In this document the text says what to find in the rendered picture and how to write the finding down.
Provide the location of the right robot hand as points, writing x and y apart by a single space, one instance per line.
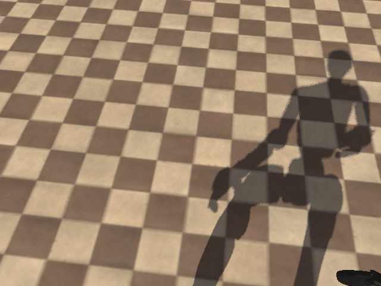
359 278

